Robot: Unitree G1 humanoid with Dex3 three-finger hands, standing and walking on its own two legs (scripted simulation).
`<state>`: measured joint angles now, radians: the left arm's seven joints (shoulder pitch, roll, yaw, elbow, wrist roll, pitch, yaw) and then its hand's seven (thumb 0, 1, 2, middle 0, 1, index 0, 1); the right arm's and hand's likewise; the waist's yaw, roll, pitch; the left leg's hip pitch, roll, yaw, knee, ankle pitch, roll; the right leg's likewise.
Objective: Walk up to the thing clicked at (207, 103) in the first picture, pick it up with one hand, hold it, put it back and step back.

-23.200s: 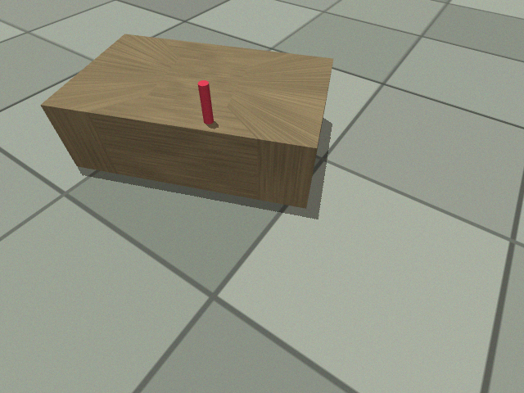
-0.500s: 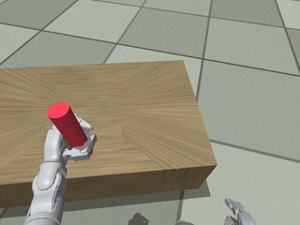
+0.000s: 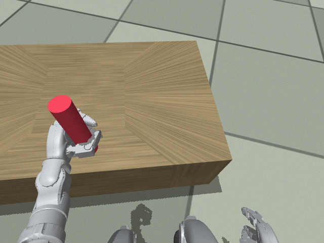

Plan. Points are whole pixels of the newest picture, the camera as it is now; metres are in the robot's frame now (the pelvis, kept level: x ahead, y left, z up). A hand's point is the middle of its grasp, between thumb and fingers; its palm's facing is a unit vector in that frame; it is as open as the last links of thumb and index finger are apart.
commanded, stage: crouch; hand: left
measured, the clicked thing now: (77, 129) +0.37 +0.19 +0.05
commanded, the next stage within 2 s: lower in 0.80 s
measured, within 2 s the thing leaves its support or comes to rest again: rests again in 1.96 s
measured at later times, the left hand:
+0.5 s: hand (101, 137) +0.42 +0.17 -0.10, palm faces +0.04 -1.00 -0.01, open 5.5 cm
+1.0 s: hand (106, 139) +0.44 +0.17 -0.15, palm faces +0.04 -1.00 -0.02, open 5.6 cm
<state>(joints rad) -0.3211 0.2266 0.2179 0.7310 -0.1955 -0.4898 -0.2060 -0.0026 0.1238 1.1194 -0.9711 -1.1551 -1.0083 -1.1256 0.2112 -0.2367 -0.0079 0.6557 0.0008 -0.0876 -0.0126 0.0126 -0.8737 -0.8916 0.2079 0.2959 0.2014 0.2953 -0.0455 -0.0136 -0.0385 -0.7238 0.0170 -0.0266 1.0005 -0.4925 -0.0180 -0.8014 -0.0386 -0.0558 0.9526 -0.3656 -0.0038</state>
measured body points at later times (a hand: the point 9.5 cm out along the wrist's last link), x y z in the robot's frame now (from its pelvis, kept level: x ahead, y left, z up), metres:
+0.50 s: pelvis -0.03 +0.00 -0.10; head +0.13 +0.01 +0.32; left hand +0.42 +0.22 -0.09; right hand +0.05 -0.26 -0.23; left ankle +0.00 +0.13 -0.68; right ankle +0.06 -0.12 -0.68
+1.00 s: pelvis -0.04 +0.01 -0.15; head +0.14 +0.02 +0.27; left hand +0.43 +0.22 -0.15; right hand +0.05 -0.26 -0.28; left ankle +0.00 +0.13 -0.68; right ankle +0.06 -0.12 -0.68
